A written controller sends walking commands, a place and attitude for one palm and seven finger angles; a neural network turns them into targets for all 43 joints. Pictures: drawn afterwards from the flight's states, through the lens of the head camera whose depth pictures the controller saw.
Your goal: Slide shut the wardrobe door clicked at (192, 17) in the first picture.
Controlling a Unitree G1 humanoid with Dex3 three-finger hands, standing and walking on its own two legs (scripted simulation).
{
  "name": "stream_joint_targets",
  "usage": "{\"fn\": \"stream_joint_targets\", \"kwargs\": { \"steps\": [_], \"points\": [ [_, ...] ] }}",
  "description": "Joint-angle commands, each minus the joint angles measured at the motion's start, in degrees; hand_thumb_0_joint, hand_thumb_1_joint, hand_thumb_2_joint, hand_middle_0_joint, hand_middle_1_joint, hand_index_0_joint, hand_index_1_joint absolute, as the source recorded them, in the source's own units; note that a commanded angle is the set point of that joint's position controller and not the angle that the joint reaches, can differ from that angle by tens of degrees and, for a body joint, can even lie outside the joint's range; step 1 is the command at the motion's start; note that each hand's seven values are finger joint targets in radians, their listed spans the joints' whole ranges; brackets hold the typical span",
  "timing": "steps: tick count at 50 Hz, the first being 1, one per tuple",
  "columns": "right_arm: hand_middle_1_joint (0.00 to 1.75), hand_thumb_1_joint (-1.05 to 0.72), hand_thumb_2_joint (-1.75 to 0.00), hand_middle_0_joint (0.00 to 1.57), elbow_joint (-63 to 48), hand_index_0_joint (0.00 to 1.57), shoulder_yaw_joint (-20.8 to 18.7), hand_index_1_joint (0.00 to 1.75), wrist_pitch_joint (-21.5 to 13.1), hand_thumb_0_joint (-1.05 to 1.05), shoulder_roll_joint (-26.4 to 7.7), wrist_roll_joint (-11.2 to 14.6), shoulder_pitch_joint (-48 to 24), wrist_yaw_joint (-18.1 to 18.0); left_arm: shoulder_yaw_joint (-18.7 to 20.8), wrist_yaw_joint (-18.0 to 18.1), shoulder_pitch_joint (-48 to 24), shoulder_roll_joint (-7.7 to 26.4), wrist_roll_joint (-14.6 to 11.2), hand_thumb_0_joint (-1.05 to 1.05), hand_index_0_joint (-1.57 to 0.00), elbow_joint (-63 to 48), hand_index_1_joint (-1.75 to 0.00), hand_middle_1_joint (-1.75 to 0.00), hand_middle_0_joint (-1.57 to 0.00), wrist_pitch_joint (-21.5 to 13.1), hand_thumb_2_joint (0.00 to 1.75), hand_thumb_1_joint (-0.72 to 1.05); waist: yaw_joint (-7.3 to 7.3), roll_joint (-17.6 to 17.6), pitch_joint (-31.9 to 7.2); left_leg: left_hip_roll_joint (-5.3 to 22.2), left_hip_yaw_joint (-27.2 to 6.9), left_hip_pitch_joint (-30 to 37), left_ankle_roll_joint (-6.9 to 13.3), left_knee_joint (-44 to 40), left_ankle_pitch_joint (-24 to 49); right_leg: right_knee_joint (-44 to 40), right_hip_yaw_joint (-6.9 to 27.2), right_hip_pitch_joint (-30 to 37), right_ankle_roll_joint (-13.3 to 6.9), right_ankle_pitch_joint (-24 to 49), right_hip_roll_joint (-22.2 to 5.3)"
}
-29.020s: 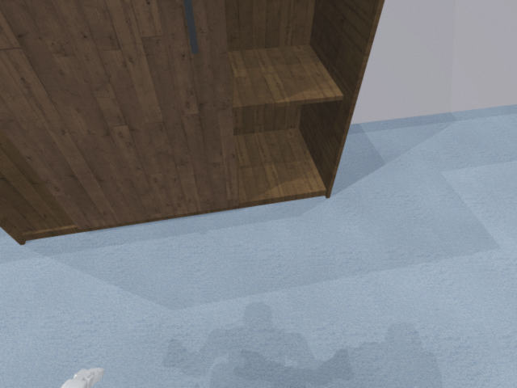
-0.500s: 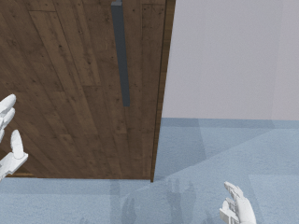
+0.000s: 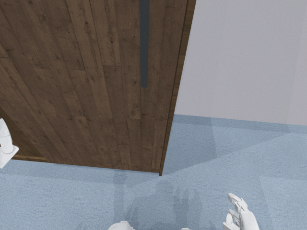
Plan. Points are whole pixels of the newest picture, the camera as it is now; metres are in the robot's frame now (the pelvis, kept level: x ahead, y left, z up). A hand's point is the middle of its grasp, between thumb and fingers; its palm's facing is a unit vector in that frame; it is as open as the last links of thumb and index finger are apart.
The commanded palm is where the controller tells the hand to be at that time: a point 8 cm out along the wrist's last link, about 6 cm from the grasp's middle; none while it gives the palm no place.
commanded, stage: step back with the hand held close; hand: left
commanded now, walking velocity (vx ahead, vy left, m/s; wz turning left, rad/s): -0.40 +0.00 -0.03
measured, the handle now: (145, 40) +0.54 +0.07 +0.22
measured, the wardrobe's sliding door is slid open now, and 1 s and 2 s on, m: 0.00 0.00 0.00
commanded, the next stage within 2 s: stop stepping back and stand still in 0.40 s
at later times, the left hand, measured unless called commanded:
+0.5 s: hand out of the picture +0.12 +0.26 +0.19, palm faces +0.46 -0.77 -0.44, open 7.4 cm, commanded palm +0.04 +0.30 +0.20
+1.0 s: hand out of the picture +0.06 +0.24 +0.19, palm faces +0.37 -0.81 -0.45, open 7.4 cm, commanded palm +0.00 +0.28 +0.20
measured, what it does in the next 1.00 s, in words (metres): walks backwards: left foot, then right foot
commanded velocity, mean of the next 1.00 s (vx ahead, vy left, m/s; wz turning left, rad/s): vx -0.10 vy -0.01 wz -0.03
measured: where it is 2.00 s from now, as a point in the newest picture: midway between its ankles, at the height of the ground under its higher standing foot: outside the picture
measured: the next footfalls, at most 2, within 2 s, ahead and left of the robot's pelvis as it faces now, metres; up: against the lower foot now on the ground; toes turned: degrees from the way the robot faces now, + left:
left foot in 0.44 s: +0.03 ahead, +0.11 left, +0.00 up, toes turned +4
right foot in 0.66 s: -0.10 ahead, -0.10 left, +0.00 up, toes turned -5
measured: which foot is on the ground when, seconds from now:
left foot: down 0.00-0.30, up 0.32-0.42, down 0.44-0.68, up 0.70-0.80, down 0.82-1.00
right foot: down 0.00-0.44, up 0.46-0.64, down 0.66-1.00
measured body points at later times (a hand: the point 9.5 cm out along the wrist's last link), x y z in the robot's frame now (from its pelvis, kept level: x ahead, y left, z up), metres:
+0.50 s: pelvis -0.09 +0.00 +0.00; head -0.05 +0.03 +0.45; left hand +0.09 +0.30 +0.22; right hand +0.11 -0.23 -0.07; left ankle -0.01 +0.11 -0.72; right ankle +0.01 -0.14 -0.70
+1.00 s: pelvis -0.16 -0.01 +0.02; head -0.18 +0.01 +0.47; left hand +0.03 +0.28 +0.21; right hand -0.05 -0.26 -0.06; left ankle -0.09 +0.10 -0.72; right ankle -0.14 -0.10 -0.72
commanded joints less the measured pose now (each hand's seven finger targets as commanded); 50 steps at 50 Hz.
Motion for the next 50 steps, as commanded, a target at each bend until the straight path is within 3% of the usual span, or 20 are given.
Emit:
{"fn": "stream_joint_targets", "kwargs": {
  "steps": [1,4,8,11,12,14,15,16,20,22,24,27,31,34,37,39,41,43,47,50],
  "points": [
    [0.3,-0.9,-0.9,0.2,-7.95,0.2,-3.61,0.3,-3.48,0.0,-7.98,-0.25,-4.56,-0.65,6.5,1.1,-4.45,10.35,-0.51,0.0,-0.2,-11.16,-0.3,-0.3,-0.2,-3.79,0.9,0.9,-0.33,-0.18,-5.39,1.87,-4.2,-1.87,0.52,-9.64,-18.58,-9.13,7.09,1.17,-4.58,-9.26,-2.73],
    [0.3,-0.9,-0.9,0.2,-7.35,0.2,-3.67,0.3,-3.56,0.0,-8.06,-0.3,-4.78,-0.68,6.13,1.23,-5.22,10.48,-0.65,0.0,-0.2,-11.05,-0.3,-0.3,-0.2,-4.26,0.9,0.9,-0.46,1.66,-6.67,2.26,-5.03,0.5,0.39,-11.36,-17.13,-8.74,5.75,-0.01,-4.09,-10.01,-2.16],
    [0.3,-0.9,-0.9,0.2,-8.08,0.2,-4.23,0.3,-4.44,0.0,-9.2,-0.02,-5.61,-1.0,8.07,1.16,-4.52,10.17,0.37,0.0,-0.2,-12.29,-0.3,-0.3,-0.2,-5.35,0.9,0.9,0.3,12.02,-10.52,11.2,-12.86,-12.77,4.86,-22.64,-27.06,9.93,-0.77,15.77,-1.57,-2.3,4.27],
    [0.3,-0.9,-0.9,0.2,-8.5,0.2,-5.01,0.3,-4.54,0.0,-9.21,-0.17,-6.49,-0.65,9.47,0.52,-1.49,10.76,0.09,0.0,-0.2,-10.98,-0.3,-0.3,-0.2,-5.33,0.9,0.9,0.63,10.4,-9.55,13.04,-12.06,-16.63,5.82,-19.57,-27.39,11.38,0.94,18.26,-2.08,-3.33,4.32],
    [0.3,-0.9,-0.9,0.2,-8.74,0.2,-5.18,0.3,-4.24,0.0,-9.35,-0.24,-6.71,-0.55,9.96,0.22,-1.32,10.96,0.0,0.0,-0.2,-10.29,-0.3,-0.3,-0.2,-5.25,0.9,0.9,0.67,8.77,-6.62,10.95,-9.85,-19.1,4.7,-16.39,-30.54,7.34,4.05,16.22,-3.39,-8.15,3.23],
    [0.3,-0.9,-0.9,0.2,-8.17,0.2,-5.01,0.3,-3.87,0.0,-6.71,-0.25,-4.6,0.16,9.97,0.43,-2.11,13.29,-1.14,0.0,-0.2,-13.1,-0.3,-0.3,-0.2,-5.29,0.9,0.9,0.04,-5.82,-7.21,-0.21,-1.38,-2.37,-1.95,3.93,-17.58,-13.04,21.56,-3.51,-9.64,-7.0,-9.85],
    [0.3,-0.9,-0.9,0.2,-6.71,0.2,-4.6,0.3,-3.36,0.0,-5.66,-0.43,-5.42,0.63,8.93,1.15,-2.71,13.81,-1.43,0.0,-0.2,-13.02,-0.3,-0.3,-0.2,-4.03,0.9,0.9,0.33,-11.71,-9.66,-2.3,-1.67,3.77,-3.37,13.76,-13.01,-19.12,26.22,-7.15,-12.14,-3.97,-16.82],
    [0.3,-0.9,-0.9,0.2,-6.32,0.2,-4.39,0.3,-2.79,0.0,-5.31,-0.82,-6.28,0.98,8.29,1.39,-2.93,13.65,-1.34,0.0,-0.2,-13.54,-0.3,-0.3,-0.2,-3.01,0.9,0.9,0.71,-11.57,-11.17,-2.44,-3.69,3.68,-3.3,18.99,-13.44,-18.99,24.96,-4.9,-13.6,1.82,-17.81],
    [0.3,-0.9,-0.9,0.2,-5.46,0.2,-3.53,0.3,-1.69,0.0,-5.82,-0.8,-5.24,0.13,7.04,0.79,-3.25,12.11,-0.8,0.0,-0.2,-11.71,-0.3,-0.3,-0.2,-2.47,0.9,0.9,-1.34,-5.49,-8.74,-2.3,-1.52,12.99,-1.93,-6.59,-3.63,-8.66,12.37,-4.39,-7.22,13.04,-8.86],
    [0.3,-0.9,-0.9,0.2,-7.09,0.2,-4.38,0.3,-2.59,0.0,-9.51,-0.8,-6.29,-0.88,7.55,0.65,-5.51,11.55,-0.66,0.0,-0.2,-14.73,-0.3,-0.3,-0.2,-4.27,0.9,0.9,-0.58,16.69,-10.77,13.77,-16.0,3.43,4.72,-20.51,1.25,10.47,1.75,2.64,-1.49,-2.33,3.73],
    [0.3,-0.9,-0.9,0.2,-5.86,0.2,-5.32,0.3,-5.17,0.0,-7.68,-0.53,-4.86,-0.81,8.11,0.49,-3.66,11.98,-2.3,0.0,-0.2,-12.42,-0.3,-0.3,-0.2,-5.14,0.9,0.9,-0.93,15.44,-15.58,20.33,-19.7,1.47,9.28,-24.36,-1.13,30.1,1.74,3.32,-1.62,-18.56,7.02],
    [0.3,-0.9,-0.9,0.2,-5.67,0.2,-5.62,0.3,-6.17,0.0,-8.23,-0.63,-3.48,0.64,6.52,0.07,0.83,9.17,-2.56,0.0,-0.2,-13.5,-0.3,-0.3,-0.2,-3.92,0.9,0.9,0.56,11.41,-13.11,16.58,-12.8,10.45,8.09,-17.59,9.12,19.06,-1.04,-0.21,-1.84,-19.48,3.42],
    [0.3,-0.9,-0.9,0.2,-8.29,0.2,-3.91,0.3,-5.03,0.0,-8.55,0.05,-5.19,0.58,4.15,-0.05,-1.01,9.31,-1.14,0.0,-0.2,-14.17,-0.3,-0.3,-0.2,-1.3,0.9,0.9,-0.02,10.36,-6.72,7.27,-5.51,3.97,0.42,-16.2,-20.73,-11.24,-4.2,10.56,-4.12,-14.71,2.61],
    [0.3,-0.9,-0.9,0.2,-7.34,0.2,-2.89,0.3,-3.33,0.0,-7.76,-0.92,-5.9,-0.17,5.95,0.83,-8.2,12.85,-1.77,0.0,-0.2,-12.94,-0.3,-0.3,-0.2,0.61,0.9,0.9,-0.25,-5.48,-6.14,-0.96,-2.3,9.82,-3.16,9.46,-9.81,-25.31,18.75,-5.79,-13.47,-29.24,-14.66],
    [0.3,-0.9,-0.9,0.2,-5.72,0.2,-2.25,0.3,-2.66,0.0,-7.09,-0.3,-4.79,-1.12,4.63,1.49,-5.09,9.94,-1.66,0.0,-0.2,-7.34,-0.3,-0.3,-0.2,2.78,0.9,0.9,-1.24,-7.49,-5.48,-0.62,-3.85,14.3,-1.56,4.6,-7.42,-20.66,10.92,-7.22,-10.78,-27.37,-11.03],
    [0.3,-0.9,-0.9,0.2,-5.9,0.2,-2.05,0.3,-2.62,0.0,-7.82,-0.2,-5.94,-1.6,3.34,1.1,-4.71,8.61,-1.33,0.0,-0.2,-6.13,-0.3,-0.3,-0.2,2.67,0.9,0.9,-1.59,1.04,-3.29,0.49,-5.61,15.46,-0.63,-9.44,-8.8,-13.87,5.41,-5.78,-7.72,-23.82,-6.48],
    [0.3,-0.9,-0.9,0.2,-7.18,0.2,-2.09,0.3,-3.45,0.0,-9.59,0.23,-5.83,-1.67,4.22,1.16,-5.12,10.13,-0.9,0.0,-0.2,-10.12,-0.3,-0.3,-0.2,1.15,0.9,0.9,-0.62,11.33,-5.06,8.64,-18.58,10.36,2.62,-23.69,-12.97,0.7,-1.81,2.98,-3.91,-11.4,1.62],
    [0.3,-0.9,-0.9,0.2,-6.65,0.2,-1.9,0.3,-3.07,0.0,-8.44,-0.18,-6.61,-1.7,4.32,0.71,-1.51,9.66,-0.34,0.0,-0.2,-7.79,-0.3,-0.3,-0.2,1.74,0.9,0.9,-0.64,17.63,-3.75,12.19,-24.32,0.24,4.12,-34.52,-36.54,9.27,-5.05,7.88,-3.02,-15.51,3.91],
    [0.3,-0.9,-0.9,0.2,-7.32,0.2,-2.34,0.3,-2.3,0.0,-8.77,-0.41,-6.18,-0.73,3.15,0.56,1.61,9.26,0.43,0.0,-0.2,-8.29,-0.3,-0.3,-0.2,2.27,0.9,0.9,0.12,7.15,-2.99,7.31,-12.79,-2.73,2.62,-24.74,-24.97,-7.37,-6.88,18.19,-4.57,-13.64,2.75],
    [0.3,-0.9,-0.9,0.2,-7.25,0.2,-2.81,0.3,-1.34,0.0,-8.16,-0.88,-5.76,-0.51,5.24,0.62,-1.66,11.89,-0.49,0.0,-0.2,-10.43,-0.3,-0.3,-0.2,1.77,0.9,0.9,-0.55,-3.72,-5.19,-1.12,-2.5,-1.4,-0.6,1.82,-9.53,-21.17,16.45,12.22,-12.3,-24.03,-12.07]
  ]
}}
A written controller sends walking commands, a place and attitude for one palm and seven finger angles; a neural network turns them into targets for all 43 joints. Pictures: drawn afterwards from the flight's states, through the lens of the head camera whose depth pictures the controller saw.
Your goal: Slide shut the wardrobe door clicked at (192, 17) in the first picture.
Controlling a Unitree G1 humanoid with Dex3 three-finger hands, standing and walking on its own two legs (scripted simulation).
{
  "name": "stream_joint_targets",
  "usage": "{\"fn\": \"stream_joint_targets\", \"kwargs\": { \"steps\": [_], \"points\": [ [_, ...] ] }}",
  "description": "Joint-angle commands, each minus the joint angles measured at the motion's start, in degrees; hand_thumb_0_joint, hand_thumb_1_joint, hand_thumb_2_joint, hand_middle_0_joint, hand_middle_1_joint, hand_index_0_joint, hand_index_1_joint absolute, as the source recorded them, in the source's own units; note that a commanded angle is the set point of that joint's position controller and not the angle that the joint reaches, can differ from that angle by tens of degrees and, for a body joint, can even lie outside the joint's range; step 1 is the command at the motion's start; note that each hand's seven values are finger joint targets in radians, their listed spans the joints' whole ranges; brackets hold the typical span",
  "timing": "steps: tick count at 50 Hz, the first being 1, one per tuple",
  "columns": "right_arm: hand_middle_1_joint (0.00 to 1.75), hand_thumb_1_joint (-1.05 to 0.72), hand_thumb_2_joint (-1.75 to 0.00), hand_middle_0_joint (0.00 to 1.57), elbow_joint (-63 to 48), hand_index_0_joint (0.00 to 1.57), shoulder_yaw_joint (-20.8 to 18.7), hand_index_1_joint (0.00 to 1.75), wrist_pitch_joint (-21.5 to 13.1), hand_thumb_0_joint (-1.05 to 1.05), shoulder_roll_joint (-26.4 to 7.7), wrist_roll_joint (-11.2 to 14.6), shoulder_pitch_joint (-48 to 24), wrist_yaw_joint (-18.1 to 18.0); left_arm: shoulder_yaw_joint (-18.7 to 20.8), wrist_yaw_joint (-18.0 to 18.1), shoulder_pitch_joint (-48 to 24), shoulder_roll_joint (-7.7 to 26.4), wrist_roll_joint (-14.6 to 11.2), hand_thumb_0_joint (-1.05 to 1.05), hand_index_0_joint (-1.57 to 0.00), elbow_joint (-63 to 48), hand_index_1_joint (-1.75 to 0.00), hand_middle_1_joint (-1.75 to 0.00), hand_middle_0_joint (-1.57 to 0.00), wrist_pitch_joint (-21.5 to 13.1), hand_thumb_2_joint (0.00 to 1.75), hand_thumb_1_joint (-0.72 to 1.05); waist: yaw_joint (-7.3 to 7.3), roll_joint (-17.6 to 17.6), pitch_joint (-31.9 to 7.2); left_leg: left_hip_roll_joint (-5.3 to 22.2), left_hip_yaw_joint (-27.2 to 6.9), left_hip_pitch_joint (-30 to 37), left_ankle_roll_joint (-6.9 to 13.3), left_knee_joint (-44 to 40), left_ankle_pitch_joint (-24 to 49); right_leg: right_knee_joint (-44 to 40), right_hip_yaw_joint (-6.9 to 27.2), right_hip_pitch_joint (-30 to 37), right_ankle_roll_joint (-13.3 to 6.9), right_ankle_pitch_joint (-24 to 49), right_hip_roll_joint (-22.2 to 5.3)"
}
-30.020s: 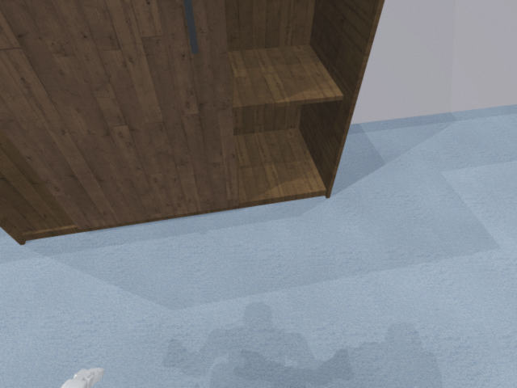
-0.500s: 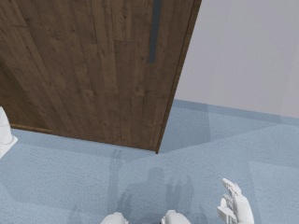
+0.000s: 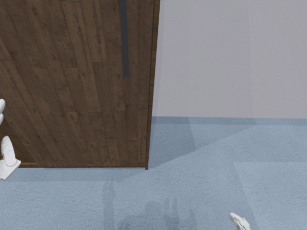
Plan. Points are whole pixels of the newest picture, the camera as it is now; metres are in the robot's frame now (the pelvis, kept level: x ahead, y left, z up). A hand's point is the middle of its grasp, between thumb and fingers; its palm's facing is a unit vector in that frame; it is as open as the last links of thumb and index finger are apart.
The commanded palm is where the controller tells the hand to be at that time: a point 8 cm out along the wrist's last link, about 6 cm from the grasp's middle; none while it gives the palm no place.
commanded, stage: stop stepping back and stand still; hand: left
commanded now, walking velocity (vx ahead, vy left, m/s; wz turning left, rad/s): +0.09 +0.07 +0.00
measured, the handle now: (125, 39) +0.69 +0.13 +0.20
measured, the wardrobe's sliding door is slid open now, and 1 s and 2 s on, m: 0.00 0.00 0.00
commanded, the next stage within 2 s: let the arm hang, fingers relaxed in 0.20 s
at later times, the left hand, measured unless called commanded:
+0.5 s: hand out of the picture +0.15 +0.24 -0.11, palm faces +0.08 -0.95 -0.29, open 7.4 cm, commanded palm none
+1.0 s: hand out of the picture -0.04 +0.22 -0.17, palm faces +0.03 -0.97 -0.22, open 7.3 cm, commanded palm none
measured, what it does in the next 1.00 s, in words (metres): stands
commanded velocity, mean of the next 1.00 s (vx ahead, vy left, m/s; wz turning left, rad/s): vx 0.01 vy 0.01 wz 0.00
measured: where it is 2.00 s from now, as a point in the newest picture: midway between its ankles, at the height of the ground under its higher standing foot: outside the picture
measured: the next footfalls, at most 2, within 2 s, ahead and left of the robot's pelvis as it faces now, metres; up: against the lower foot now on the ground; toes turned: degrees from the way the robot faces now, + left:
none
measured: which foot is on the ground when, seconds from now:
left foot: down 0.00-1.00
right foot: down 0.00-1.00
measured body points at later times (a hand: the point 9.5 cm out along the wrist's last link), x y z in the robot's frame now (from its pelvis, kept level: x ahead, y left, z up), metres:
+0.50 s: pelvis -0.01 +0.02 -0.01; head -0.02 +0.02 +0.44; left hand +0.15 +0.29 -0.09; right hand +0.12 -0.22 -0.13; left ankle +0.04 +0.12 -0.74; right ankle +0.02 -0.09 -0.74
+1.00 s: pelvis +0.00 +0.03 +0.01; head +0.02 +0.03 +0.46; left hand -0.04 +0.27 -0.15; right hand -0.01 -0.19 -0.16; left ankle +0.04 +0.12 -0.74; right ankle +0.03 -0.09 -0.74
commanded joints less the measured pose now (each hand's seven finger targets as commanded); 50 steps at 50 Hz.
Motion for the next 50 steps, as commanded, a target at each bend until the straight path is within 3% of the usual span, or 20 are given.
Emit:
{"fn": "stream_joint_targets", "kwargs": {
  "steps": [1,3,5,7,9,11,12,14,15,16,17,19,22,25,29,31,33,35,38,50],
  "points": [
    [0.3,-0.9,-0.9,0.2,-8.34,0.2,-3.4,0.3,-2.73,0.0,-7.6,0.2,-9.03,-0.33,7.74,1.53,-6.2,11.76,-0.72,0.0,-0.2,-13.48,-0.3,-0.3,-0.2,-3.8,0.9,0.9,2.58,-5.9,-1.59,0.05,-0.22,-9.43,-0.25,16.76,-6.35,-17.24,27.2,2.14,-8.91,-13.72,-18.62],
    [0.3,-0.9,-0.9,0.2,-7.25,0.2,-3.29,0.3,-3.01,0.0,-7.45,0.22,-7.67,-0.26,6.17,1.61,-6.7,9.52,-1.0,0.0,-0.2,-10.76,-0.3,-0.3,-0.2,-3.62,0.9,0.9,1.74,-1.17,-0.56,1.79,-2.05,-6.35,-0.09,17.06,-9.35,-16.11,23.39,-3.84,-8.56,-15.77,-18.55],
    [0.3,-0.9,-0.9,0.2,-7.14,0.2,-2.68,0.3,-2.9,0.0,-6.95,0.39,-8.56,-0.69,5.73,1.64,-6.64,9.0,-0.91,0.0,-0.2,-9.13,-0.3,-0.3,-0.2,-3.32,0.9,0.9,1.32,-2.53,1.2,1.96,-0.5,0.99,0.59,5.89,-5.2,-12.87,17.16,-8.01,-5.84,-14.11,-15.2],
    [0.3,-0.9,-0.9,0.2,-6.95,0.2,-2.8,0.3,-3.42,0.0,-7.79,0.35,-9.37,-1.25,5.14,1.65,-7.22,8.84,-0.76,0.0,-0.2,-10.12,-0.3,-0.3,-0.2,-3.96,0.9,0.9,1.68,3.01,1.57,2.46,-1.75,7.1,1.78,-2.42,-6.08,-9.09,12.92,-10.51,-2.73,-11.62,-10.75],
    [0.3,-0.9,-0.9,0.2,-8.16,0.2,-3.17,0.3,-3.87,0.0,-9.02,0.6,-10.55,-1.62,5.33,1.67,-8.09,9.09,-0.6,0.0,-0.2,-11.99,-0.3,-0.3,-0.2,-4.58,0.9,0.9,2.24,7.28,0.94,6.98,-8.51,5.13,3.58,-7.26,-3.33,-2.78,8.49,-6.53,0.26,-1.35,-5.36],
    [0.3,-0.9,-0.9,0.2,-7.44,0.2,-2.29,0.3,-3.74,0.0,-7.88,0.52,-10.55,-1.39,5.54,1.29,-7.1,8.89,-0.2,0.0,-0.2,-10.54,-0.3,-0.3,-0.2,-4.69,0.9,0.9,2.06,10.7,4.17,8.25,-11.83,-2.43,3.73,-13.65,-17.67,-2.65,6.55,-4.06,1.53,-4.9,-3.72],
    [0.3,-0.9,-0.9,0.2,-7.55,0.2,-2.03,0.3,-3.76,0.0,-7.76,0.55,-10.81,-1.26,4.53,1.14,-7.95,7.91,0.15,0.0,-0.2,-10.13,-0.3,-0.3,-0.2,-4.61,0.9,0.9,2.19,8.95,6.1,8.43,-12.1,-5.5,3.74,-14.91,-19.91,-2.74,5.87,-2.61,1.76,-3.76,-3.23],
    [0.3,-0.9,-0.9,0.2,-7.86,0.2,-2.19,0.3,-4.06,0.0,-7.84,0.44,-11.11,-1.17,4.93,1.11,-9.11,8.59,0.39,0.0,-0.2,-9.76,-0.3,-0.3,-0.2,-4.81,0.9,0.9,2.46,5.92,5.36,7.0,-9.64,-5.19,3.17,-12.67,-15.21,-4.96,7.25,-0.96,1.49,-1.08,-4.03],
    [0.3,-0.9,-0.9,0.2,5.97,0.2,-5.71,0.3,-3.71,0.0,-18.08,0.23,-10.07,3.95,-16.92,-7.56,-7.73,-1.81,4.32,0.0,-0.2,33.95,-0.3,-0.3,-0.2,6.4,0.9,0.9,0.16,3.06,5.25,5.21,-8.21,-6.78,2.49,1.09,7.0,2.39,4.97,-3.61,0.84,19.87,-8.62],
    [0.3,-0.9,-0.9,0.2,5.15,0.2,-5.04,0.3,-0.08,0.0,-11.63,0.96,-6.7,4.07,-16.56,-8.45,-5.68,-3.8,3.22,0.0,-0.2,36.04,-0.3,-0.3,-0.2,10.75,0.9,0.9,1.25,0.58,-0.87,4.98,-4.32,-1.86,0.54,2.33,8.94,0.64,7.07,-2.75,0.47,19.4,-9.61],
    [0.3,-0.9,-0.9,0.2,5.22,0.2,-3.98,0.3,1.54,0.0,-9.1,0.57,-4.96,3.91,-17.86,-8.33,-7.5,-6.19,3.05,0.0,-0.2,37.43,-0.3,-0.3,-0.2,11.53,0.9,0.9,1.11,-2.62,-3.35,4.38,-4.78,-0.67,0.35,4.51,6.07,-0.97,6.96,-4.26,-0.42,14.34,-10.61],
    [0.3,-0.9,-0.9,0.2,5.21,0.2,-3.43,0.3,3.82,0.0,-8.83,-0.17,-3.67,3.93,-18.91,-8.05,-12.99,-4.88,3.16,0.0,-0.2,42.23,-0.3,-0.3,-0.2,12.15,0.9,0.9,0.06,-11.32,-0.82,2.78,-5.27,-0.06,0.76,6.13,4.64,-3.63,6.61,-6.77,-1.71,7.64,-10.87],
    [0.3,-0.9,-0.9,0.2,6.86,0.2,-3.07,0.3,5.66,0.0,-10.14,-0.92,-5.55,3.91,-20.12,-7.69,-16.58,-3.77,2.78,0.0,-0.2,51.77,-0.3,-0.3,-0.2,12.66,0.9,0.9,0.63,-6.3,2.13,3.77,-7.46,0.99,1.76,1.89,9.02,-3.36,6.15,-7.52,-1.29,5.97,-9.25],
    [0.3,-0.9,-0.9,0.2,9.61,0.2,-2.06,0.3,6.26,0.0,-9.86,-1.14,-7.74,3.66,-21.36,-7.21,-17.37,-3.79,2.32,0.0,-0.2,62.93,-0.3,-0.3,-0.2,12.89,0.9,0.9,2.39,5.9,3.82,6.28,-11.06,-3.07,2.55,-7.4,6.93,-2.27,4.87,-0.88,0.58,4.23,-5.89],
    [0.3,-0.9,-0.9,0.2,14.29,0.2,-1.56,0.3,6.74,0.0,-8.18,-0.44,-6.09,2.98,-22.34,-7.2,-14.82,-4.12,1.94,0.0,-0.2,75.1,-0.3,-0.3,-0.2,11.99,0.9,0.9,2.69,8.51,2.18,4.89,-9.02,-1.06,1.67,-9.79,-0.43,-7.09,6.21,2.83,-0.29,4.1,-6.43],
    [0.3,-0.9,-0.9,0.2,16.31,0.2,-1.92,0.3,6.91,0.0,-6.18,-0.72,-4.49,2.6,-21.82,-6.98,-13.38,-6.55,1.98,0.0,-0.2,78.62,-0.3,-0.3,-0.2,11.7,0.9,0.9,2.41,11.97,0.02,4.4,-7.7,1.3,1.51,-9.39,-2.06,-9.13,6.09,3.31,-0.79,4.24,-7.01],
    [0.3,-0.9,-0.9,0.2,18.2,0.2,-1.96,0.3,7.16,0.0,-5.43,-0.5,-2.84,2.46,-22.43,-7.03,-13.27,-6.43,1.76,0.0,-0.2,81.41,-0.3,-0.3,-0.2,11.55,0.9,0.9,2.05,11.26,1.15,4.3,-7.34,1.89,1.33,-9.72,-2.83,-10.44,6.18,2.26,-0.98,3.92,-7.11],
    [0.3,-0.9,-0.9,0.2,19.78,0.2,-2.18,0.3,7.34,0.0,-5.34,-0.23,-0.64,2.33,-22.9,-6.97,-13.27,-6.7,1.74,0.0,-0.2,83.71,-0.3,-0.3,-0.2,11.54,0.9,0.9,1.64,5.99,1.85,4.92,-7.67,2.87,1.51,-10.27,-2.42,-11.27,5.45,1.72,-0.74,3.51,-7.06],
    [0.3,-0.9,-0.9,0.2,22.06,0.2,-2.27,0.3,7.43,0.0,-5.27,-0.13,1.08,2.11,-23.44,-6.8,-12.63,-7.28,1.66,0.0,-0.2,86.79,-0.3,-0.3,-0.2,11.61,0.9,0.9,1.53,4.37,4.14,5.39,-7.9,3.34,1.71,-11.42,-2.67,-11.62,5.11,0.36,-0.67,3.32,-6.81],
    [0.3,-0.9,-0.9,0.2,26.08,0.2,-2.15,0.3,7.26,0.0,-3.49,-0.03,2.21,1.92,-23.81,-6.16,-11.45,-8.47,1.74,0.0,-0.2,91.53,-0.3,-0.3,-0.2,11.71,0.9,0.9,1.96,2.45,7.13,5.51,-7.35,4.07,1.87,-13.42,-1.37,-10.98,4.78,-0.22,-0.11,4.34,-6.92]
  ]
}}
